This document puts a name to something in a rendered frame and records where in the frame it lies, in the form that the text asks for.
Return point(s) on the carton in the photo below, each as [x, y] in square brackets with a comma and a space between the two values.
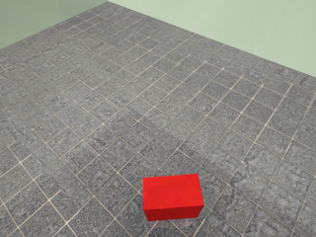
[172, 197]

